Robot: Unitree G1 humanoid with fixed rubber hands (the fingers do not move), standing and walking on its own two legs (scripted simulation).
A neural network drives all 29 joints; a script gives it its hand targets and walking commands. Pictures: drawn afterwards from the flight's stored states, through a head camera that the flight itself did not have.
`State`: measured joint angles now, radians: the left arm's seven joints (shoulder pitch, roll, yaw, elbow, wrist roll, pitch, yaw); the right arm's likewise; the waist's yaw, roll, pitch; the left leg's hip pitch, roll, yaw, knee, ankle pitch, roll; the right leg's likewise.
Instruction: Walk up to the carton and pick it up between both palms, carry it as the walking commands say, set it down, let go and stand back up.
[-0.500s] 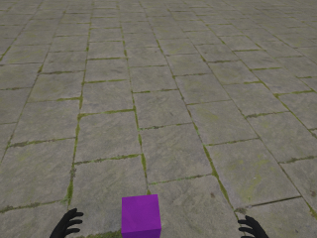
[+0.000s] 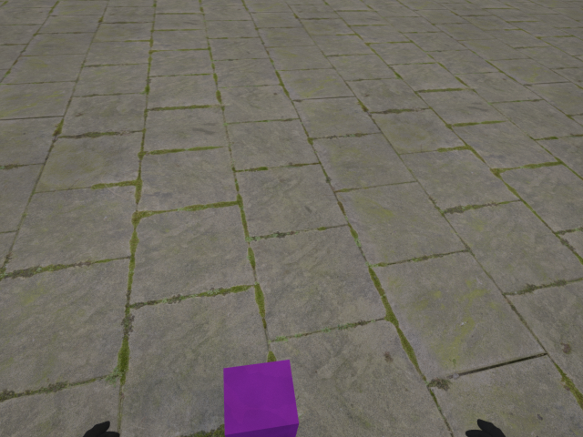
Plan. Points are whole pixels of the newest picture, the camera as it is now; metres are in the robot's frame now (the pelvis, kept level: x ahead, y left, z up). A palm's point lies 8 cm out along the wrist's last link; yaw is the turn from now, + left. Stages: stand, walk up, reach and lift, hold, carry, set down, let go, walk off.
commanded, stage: stand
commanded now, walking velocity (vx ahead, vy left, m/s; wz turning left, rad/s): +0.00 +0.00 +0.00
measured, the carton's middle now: (259, 408) +0.36 +0.07 -0.65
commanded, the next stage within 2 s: none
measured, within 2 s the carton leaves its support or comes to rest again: neither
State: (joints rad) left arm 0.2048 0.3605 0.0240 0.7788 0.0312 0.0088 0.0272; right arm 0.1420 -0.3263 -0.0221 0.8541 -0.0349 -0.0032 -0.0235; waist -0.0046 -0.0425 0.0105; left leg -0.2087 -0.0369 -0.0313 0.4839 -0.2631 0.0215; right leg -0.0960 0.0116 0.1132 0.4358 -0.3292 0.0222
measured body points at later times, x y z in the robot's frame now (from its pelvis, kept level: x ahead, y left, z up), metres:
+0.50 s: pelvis -0.01 +0.00 +0.01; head -0.02 +0.01 +0.45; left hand +0.09 +0.30 -0.12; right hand +0.09 -0.31 -0.10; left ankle +0.00 +0.11 -0.74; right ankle -0.06 -0.14 -0.74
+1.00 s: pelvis -0.02 -0.01 +0.01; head -0.02 +0.00 +0.46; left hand +0.07 +0.30 -0.12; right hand +0.08 -0.32 -0.10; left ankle +0.00 +0.11 -0.74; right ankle -0.06 -0.14 -0.74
